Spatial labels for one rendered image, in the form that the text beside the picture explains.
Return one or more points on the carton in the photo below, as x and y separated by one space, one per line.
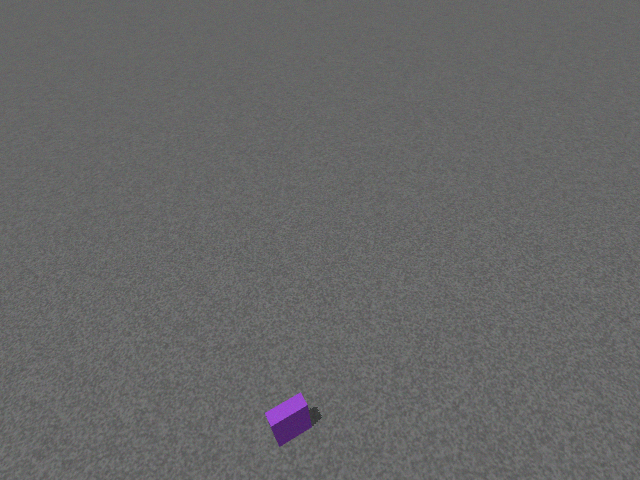
289 419

